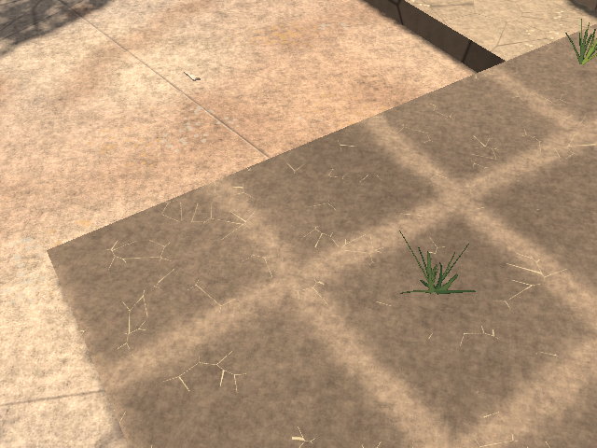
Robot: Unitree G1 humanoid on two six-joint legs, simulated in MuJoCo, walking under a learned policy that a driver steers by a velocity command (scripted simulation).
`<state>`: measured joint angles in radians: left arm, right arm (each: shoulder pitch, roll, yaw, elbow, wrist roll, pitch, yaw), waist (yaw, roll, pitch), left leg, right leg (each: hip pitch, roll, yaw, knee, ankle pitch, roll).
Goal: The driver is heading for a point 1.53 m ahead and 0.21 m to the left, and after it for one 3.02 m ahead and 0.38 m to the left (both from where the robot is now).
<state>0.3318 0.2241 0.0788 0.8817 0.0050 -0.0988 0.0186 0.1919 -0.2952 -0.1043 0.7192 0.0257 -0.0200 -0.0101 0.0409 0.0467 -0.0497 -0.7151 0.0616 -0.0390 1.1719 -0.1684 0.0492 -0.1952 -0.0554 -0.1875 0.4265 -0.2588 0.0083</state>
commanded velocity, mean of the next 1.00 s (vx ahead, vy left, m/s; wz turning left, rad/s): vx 0.36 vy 0.00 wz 0.30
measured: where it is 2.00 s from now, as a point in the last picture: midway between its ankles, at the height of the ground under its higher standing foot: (256, 427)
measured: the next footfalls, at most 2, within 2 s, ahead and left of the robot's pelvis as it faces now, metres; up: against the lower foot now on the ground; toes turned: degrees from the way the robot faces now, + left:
left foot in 0.22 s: +0.26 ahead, +0.16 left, +0.00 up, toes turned +12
right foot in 0.74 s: +0.61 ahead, +0.04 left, +0.00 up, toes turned +16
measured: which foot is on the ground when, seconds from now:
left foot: up 0.00-0.20, down 0.22-0.74, up 0.76-1.00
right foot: down 0.00-0.22, up 0.24-0.72, down 0.74-1.00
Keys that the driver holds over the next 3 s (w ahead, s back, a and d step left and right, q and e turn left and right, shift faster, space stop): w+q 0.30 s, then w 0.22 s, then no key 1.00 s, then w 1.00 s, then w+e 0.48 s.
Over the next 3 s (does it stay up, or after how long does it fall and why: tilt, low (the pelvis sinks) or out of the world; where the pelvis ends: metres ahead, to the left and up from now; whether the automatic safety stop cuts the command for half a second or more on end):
stays up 1.17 0.34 0.01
